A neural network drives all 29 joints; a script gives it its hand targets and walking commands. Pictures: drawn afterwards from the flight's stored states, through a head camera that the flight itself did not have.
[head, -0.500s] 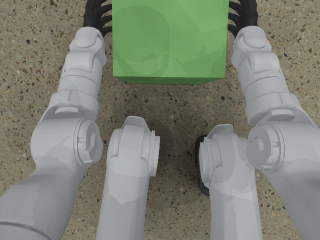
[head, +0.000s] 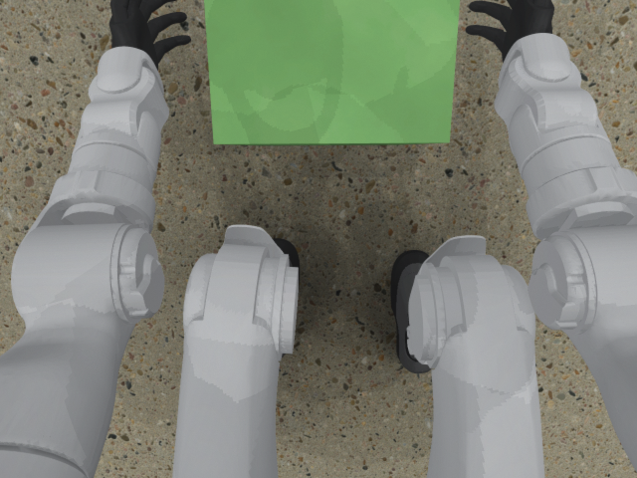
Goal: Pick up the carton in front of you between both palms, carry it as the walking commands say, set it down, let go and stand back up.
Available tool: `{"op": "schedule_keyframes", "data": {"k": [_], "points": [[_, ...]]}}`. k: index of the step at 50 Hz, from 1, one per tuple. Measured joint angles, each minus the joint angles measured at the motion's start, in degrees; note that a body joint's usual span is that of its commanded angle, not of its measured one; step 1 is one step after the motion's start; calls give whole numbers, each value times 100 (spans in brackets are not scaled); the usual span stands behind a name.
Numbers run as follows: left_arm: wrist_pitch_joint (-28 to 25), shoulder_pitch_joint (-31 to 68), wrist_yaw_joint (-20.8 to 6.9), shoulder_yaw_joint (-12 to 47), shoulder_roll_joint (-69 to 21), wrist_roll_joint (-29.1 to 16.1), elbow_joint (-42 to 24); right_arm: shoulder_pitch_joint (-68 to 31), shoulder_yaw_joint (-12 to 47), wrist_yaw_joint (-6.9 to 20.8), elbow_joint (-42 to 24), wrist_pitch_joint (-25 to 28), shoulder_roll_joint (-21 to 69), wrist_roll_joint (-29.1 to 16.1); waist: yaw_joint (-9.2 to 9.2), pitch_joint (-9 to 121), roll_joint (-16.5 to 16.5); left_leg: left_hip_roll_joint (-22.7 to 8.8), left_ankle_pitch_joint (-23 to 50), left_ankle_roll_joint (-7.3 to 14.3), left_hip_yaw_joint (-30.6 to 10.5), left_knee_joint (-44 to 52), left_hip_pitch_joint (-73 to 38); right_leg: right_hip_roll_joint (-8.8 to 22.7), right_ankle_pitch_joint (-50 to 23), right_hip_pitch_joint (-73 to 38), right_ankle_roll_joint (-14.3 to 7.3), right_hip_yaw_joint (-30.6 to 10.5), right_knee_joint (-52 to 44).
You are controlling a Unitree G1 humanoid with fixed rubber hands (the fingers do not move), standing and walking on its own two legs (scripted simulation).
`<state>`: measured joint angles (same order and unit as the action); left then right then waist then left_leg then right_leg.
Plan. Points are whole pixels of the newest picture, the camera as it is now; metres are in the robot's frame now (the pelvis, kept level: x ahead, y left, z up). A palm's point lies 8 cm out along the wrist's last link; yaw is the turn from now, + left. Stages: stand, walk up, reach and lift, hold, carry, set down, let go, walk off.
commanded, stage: set down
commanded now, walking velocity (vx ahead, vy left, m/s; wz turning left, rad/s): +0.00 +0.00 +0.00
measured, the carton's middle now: (330, 54) +0.51 +0.05 -0.24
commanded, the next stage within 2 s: let go in 1.12 s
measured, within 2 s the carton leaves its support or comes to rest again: neither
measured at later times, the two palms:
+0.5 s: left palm out of the picture +0.51 +0.25 -0.04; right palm out of the picture +0.54 -0.13 -0.04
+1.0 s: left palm out of the picture +0.51 +0.26 +0.11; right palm out of the picture +0.53 -0.14 +0.11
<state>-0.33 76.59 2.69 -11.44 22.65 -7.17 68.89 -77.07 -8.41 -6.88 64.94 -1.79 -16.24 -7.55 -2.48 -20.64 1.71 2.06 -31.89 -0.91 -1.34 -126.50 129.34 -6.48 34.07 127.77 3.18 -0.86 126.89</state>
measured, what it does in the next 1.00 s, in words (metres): rises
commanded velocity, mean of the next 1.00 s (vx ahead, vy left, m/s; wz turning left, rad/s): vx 0.00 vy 0.00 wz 0.00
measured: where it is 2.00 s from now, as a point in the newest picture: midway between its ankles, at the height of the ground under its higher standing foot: (344, 325)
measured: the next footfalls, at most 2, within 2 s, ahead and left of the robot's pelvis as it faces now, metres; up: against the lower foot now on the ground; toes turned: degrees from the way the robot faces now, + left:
none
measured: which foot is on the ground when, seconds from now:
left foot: down 0.00-1.00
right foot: down 0.00-1.00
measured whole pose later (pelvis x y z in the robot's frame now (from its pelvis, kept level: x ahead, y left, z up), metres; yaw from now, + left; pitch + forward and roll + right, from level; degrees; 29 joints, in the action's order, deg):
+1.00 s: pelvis +0.03 +0.00 +0.21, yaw +1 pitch +46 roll -1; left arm 7.2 57.6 -2.3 -16.6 18.1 -3.1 47.6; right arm -57.1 -13.9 -5.5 43.5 -8.7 -10.5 -1.6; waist -1.5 5.4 1.0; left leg 2.5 -24.1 -0.2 -2.1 -81.9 103.8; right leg -3.7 26.3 102.1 1.6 -2.2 82.2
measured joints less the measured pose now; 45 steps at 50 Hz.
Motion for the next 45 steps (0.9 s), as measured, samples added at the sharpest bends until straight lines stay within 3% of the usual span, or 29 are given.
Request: {"op": "schedule_keyframes", "data": {"k": [4, 9, 15, 26, 38, 45], "points": [[-50, -86, -3, 408, 212, -521, -246, 141, 356, -15, -318, 40, -163, -405, 12, 1, -43, -47, -7, 63, 46, -27, 62, 77, 28, 41, -17, 12, 28], [69, -228, 45, 540, 182, -757, -801, 398, 405, -122, -962, -67, -125, -473, 7, 209, -67, -40, -5, 86, 63, 5, 108, 125, 52, 64, -21, 12, 1], [455, -700, 97, 345, -49, -470, -1608, 839, 118, -218, -1673, -415, 119, -167, 9, 742, -40, 2, -23, 77, 43, 426, -173, 178, 88, -231, -66, 9, -414], [569, -1077, -84, -117, -321, 93, -1488, 1103, -414, -60, -1323, -458, 354, 288, 43, 1950, -17, 32, 186, 56, -32, 1739, -623, 225, -146, -676, -120, -1, -1746], [800, -1523, -281, -335, -318, 172, -2125, 1586, -366, -47, -2101, -716, 438, 389, 55, 2260, -60, 19, 419, 62, -31, 2919, -1362, 220, -412, -1381, -132, -87, -2920], [837, -1757, -421, -429, -365, 259, -2203, 1830, -454, 39, -2201, -764, 515, 500, 84, 2464, -68, 38, 605, 66, -55, 3786, -2033, 256, -598, -2051, -147, -121, -3786]]}}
